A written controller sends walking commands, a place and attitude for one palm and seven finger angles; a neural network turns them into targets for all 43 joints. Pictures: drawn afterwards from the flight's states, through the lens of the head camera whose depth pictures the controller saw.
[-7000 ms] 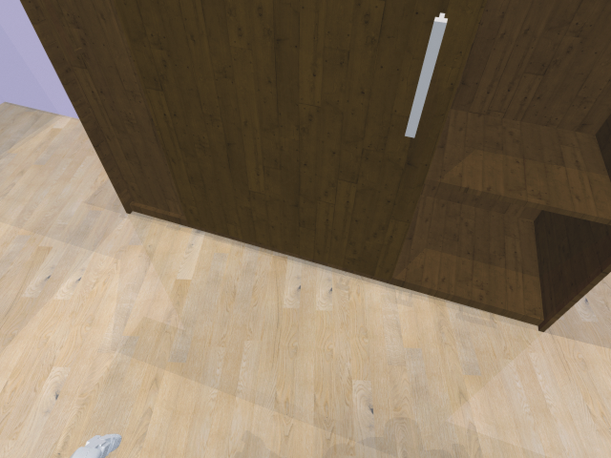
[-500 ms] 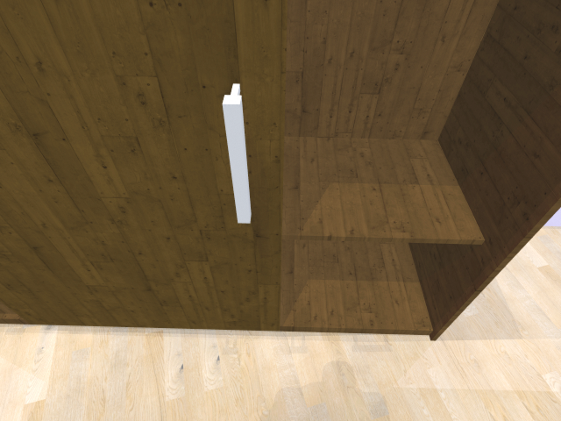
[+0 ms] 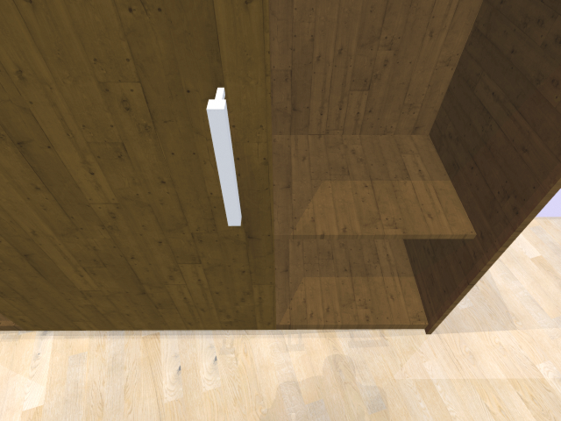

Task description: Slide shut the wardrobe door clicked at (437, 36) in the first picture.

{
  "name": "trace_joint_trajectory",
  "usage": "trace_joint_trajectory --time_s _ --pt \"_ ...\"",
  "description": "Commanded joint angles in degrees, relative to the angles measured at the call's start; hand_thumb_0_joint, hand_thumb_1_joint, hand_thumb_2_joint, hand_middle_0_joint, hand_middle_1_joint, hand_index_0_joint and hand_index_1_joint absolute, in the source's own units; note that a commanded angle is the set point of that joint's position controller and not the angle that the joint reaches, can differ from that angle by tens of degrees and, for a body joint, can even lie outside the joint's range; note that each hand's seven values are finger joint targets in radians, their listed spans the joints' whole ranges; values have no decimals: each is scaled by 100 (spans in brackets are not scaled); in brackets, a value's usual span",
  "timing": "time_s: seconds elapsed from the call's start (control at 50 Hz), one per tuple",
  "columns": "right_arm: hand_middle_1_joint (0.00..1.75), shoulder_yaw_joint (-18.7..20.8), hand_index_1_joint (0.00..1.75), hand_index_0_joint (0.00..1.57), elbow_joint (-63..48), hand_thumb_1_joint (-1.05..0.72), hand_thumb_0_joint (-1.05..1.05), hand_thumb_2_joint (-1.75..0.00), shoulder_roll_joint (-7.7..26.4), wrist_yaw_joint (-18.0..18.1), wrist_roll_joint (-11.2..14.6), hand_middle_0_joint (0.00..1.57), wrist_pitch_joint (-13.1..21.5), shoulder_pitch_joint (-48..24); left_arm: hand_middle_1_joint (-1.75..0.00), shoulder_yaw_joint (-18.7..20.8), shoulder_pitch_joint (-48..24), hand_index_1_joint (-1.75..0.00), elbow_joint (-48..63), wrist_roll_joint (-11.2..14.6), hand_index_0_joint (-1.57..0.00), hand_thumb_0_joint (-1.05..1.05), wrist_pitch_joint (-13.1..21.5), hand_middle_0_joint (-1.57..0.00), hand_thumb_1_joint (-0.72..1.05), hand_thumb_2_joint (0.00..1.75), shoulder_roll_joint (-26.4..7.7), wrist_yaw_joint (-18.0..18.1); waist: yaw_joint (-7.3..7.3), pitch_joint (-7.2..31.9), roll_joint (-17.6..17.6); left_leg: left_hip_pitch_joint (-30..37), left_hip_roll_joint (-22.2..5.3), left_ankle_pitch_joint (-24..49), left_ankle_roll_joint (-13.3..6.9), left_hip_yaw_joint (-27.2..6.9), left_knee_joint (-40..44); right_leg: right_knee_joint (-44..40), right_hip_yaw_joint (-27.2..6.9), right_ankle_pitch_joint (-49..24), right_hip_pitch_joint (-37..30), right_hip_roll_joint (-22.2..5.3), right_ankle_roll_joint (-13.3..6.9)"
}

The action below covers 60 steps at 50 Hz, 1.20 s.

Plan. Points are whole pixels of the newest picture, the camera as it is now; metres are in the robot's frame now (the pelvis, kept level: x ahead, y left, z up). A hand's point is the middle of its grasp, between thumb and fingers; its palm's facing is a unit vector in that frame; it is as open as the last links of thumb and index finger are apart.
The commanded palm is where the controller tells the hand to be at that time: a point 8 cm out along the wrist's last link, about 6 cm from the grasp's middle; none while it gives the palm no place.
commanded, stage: come to a stop and stand still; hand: left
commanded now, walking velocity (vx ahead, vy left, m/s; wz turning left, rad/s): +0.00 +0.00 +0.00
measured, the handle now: (228, 164) +0.49 +0.12 +0.09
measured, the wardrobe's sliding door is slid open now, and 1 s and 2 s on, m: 0.55 0.55 0.55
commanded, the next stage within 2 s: look again from close up in 0.58 s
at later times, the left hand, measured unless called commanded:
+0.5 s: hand out of the picture -0.01 +0.13 -0.17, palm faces +0.04 -0.98 -0.19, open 7.4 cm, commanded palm none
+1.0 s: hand out of the picture -0.02 +0.11 -0.17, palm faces +0.05 -0.98 -0.19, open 7.4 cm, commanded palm none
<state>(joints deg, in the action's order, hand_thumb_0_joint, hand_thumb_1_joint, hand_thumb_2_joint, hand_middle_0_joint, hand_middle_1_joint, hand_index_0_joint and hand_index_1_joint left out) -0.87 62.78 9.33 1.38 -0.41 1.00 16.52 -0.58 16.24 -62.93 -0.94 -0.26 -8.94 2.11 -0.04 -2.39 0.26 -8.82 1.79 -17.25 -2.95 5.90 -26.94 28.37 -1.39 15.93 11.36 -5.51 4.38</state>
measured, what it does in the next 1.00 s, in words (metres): shifts its weight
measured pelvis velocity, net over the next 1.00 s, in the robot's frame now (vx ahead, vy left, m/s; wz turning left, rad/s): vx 0.00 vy -0.05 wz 0.02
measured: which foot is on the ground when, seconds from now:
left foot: down 0.00-1.00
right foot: down 0.00-1.00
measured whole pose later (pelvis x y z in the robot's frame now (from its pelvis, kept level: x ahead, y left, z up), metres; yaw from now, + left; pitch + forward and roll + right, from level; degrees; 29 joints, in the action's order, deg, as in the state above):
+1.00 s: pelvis +0.00 -0.05 +0.00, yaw +1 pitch -1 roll +0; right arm -0.8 65.0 7.6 1.7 -0.3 1.0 16.9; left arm -0.3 17.2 -64.1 -0.9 1.0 -7.6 2.1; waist -0.3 -1.8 0.1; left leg -8.5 -2.3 -14.9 1.4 3.1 -24.5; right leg 26.5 1.6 14.9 10.6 -1.4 0.2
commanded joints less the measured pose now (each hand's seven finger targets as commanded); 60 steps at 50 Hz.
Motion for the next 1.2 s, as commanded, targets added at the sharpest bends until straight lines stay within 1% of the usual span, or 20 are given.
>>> trace_joint_trajectory --time_s 0.0,0.06,0.14,0.18,0.24,0.28,0.46,0.48,0.5,0.56,0.62,0.66,0.8,0.9,0.96,1.0,1.06,1.1,1.12,1.18 --pt "30 111 30 20 -131 -90 0 -90 619 37 -13 20 109 268 -30 102 336 -30 103 22 -20 0 90 -20 90 90 -603 23 -30 -31 7 -173 -725 1442 32 -699 659 -256 13 -1166 -35 -68 -479" --pt "30 111 30 20 -81 -90 0 -90 578 45 -15 20 114 314 -30 103 343 -30 68 23 -20 0 107 -20 90 90 -579 28 -15 11 42 -84 -723 1574 58 -656 604 -262 0 -1332 -48 -74 -486" --pt "30 104 30 20 -29 -90 0 -90 513 40 -11 20 93 287 -30 95 352 -30 39 21 -20 0 122 -20 90 90 -545 27 -16 -85 -44 -132 -714 1252 71 -640 638 -370 -55 -1230 21 -90 -509" --pt "30 110 30 20 -4 -90 0 -90 488 36 -4 20 73 268 -30 97 362 -30 26 16 -20 0 133 -20 90 90 -548 23 -21 -166 -180 -171 -716 1071 76 -624 626 -443 -60 -1156 49 -89 -515" --pt "30 105 30 20 10 -90 0 -90 471 31 -11 20 67 262 -30 92 367 -30 25 20 -20 0 138 -20 90 90 -524 18 -9 -184 -63 -167 -710 1002 105 -603 652 -485 -106 -1100 115 -84 -534" --pt "30 107 30 20 25 -90 0 -90 447 28 -5 20 57 266 -30 95 364 -30 36 16 -20 0 143 -20 90 90 -536 15 -10 -191 -135 -219 -705 922 106 -607 648 -527 -101 -1032 71 -75 -537" --pt "30 102 30 20 54 -90 0 -90 440 34 -9 20 72 268 -30 95 430 -30 19 27 -20 0 192 -20 90 90 -543 14 -10 26 -98 -40 -732 1196 168 -564 555 -552 -128 -1445 -16 -104 -569" --pt "30 98 30 20 69 -90 0 -90 424 38 -7 20 63 302 -30 92 408 -30 23 27 -20 0 193 -20 90 90 -549 13 2 13 -169 -87 -738 1157 170 -573 571 -566 -121 -1410 -52 -82 -582" --pt "30 103 30 20 73 -90 0 -90 429 36 -9 20 62 256 -30 88 414 -30 10 26 -20 0 191 -20 90 90 -525 16 -20 -91 -104 -113 -720 1151 178 -572 566 -588 -139 -1408 16 -94 -580" --pt "30 96 30 20 77 -90 0 -90 418 37 -12 20 62 298 -30 90 431 -30 11 30 -20 0 192 -20 90 90 -527 14 -7 -79 -34 -85 -742 1143 192 -564 601 -612 -140 -1333 26 -80 -587" --pt "30 91 30 20 98 -90 0 -90 393 34 -11 20 47 311 -30 90 418 -30 4 28 -20 0 184 -20 90 90 -523 15 -9 -192 -100 -166 -731 1001 203 -584 641 -666 -146 -1105 75 -55 -590" --pt "30 85 30 20 102 -90 0 -90 407 37 -11 20 62 334 -30 96 446 -30 10 29 -20 0 186 -20 90 90 -517 10 -20 -112 -72 -123 -745 1061 199 -586 654 -664 -133 -1124 23 -56 -586" --pt "30 85 30 20 102 -90 0 -90 373 37 -15 20 54 383 -30 103 458 -30 21 29 -20 0 183 -20 90 90 -489 9 -27 -195 25 -220 -736 976 205 -606 690 -716 -120 -934 47 -33 -603" --pt "30 80 30 20 99 -90 0 -90 362 41 -12 20 53 404 -30 102 478 -30 1 31 -20 0 179 -20 90 90 -461 6 -42 -253 -48 -238 -746 958 201 -623 712 -724 -106 -874 80 -17 -603" --pt "30 84 30 20 96 -90 0 -90 360 45 -15 20 72 450 -30 113 515 -30 11 31 -20 0 193 -20 90 90 -463 5 -40 -65 2 -130 -760 1089 202 -609 681 -692 -96 -1029 -8 -29 -606" --pt "30 83 30 20 103 -90 0 -90 348 44 -15 20 56 465 -30 115 492 -30 3 27 -20 0 190 -20 90 90 -455 8 -30 -171 -54 -218 -751 1004 215 -601 682 -710 -96 -963 21 -19 -613" --pt "30 78 30 20 110 -90 0 -90 332 47 -16 20 66 488 -30 114 535 -30 -2 31 -20 0 194 -20 90 90 -445 5 -38 -119 -20 -183 -750 1065 212 -613 679 -701 -95 -1015 -3 -25 -616" --pt "30 80 30 20 108 -90 0 -90 317 46 -14 20 53 503 -30 112 513 -30 -3 24 -20 0 192 -20 90 90 -439 8 -30 -239 -94 -259 -743 1015 216 -610 700 -725 -92 -958 35 -24 -619" --pt "30 73 30 20 116 -90 0 -90 314 48 -16 20 55 504 -30 113 530 -30 -7 30 -20 0 190 -20 90 90 -430 9 -33 -215 -16 -235 -745 1015 221 -613 706 -727 -103 -931 41 -17 -623" --pt "30 80 30 20 127 -90 0 -90 305 53 -12 20 56 532 -30 118 537 -30 -8 28 -20 0 193 -20 90 90 -437 9 -31 -162 -43 -206 -761 1059 214 -627 696 -715 -68 -976 -20 -1 -624"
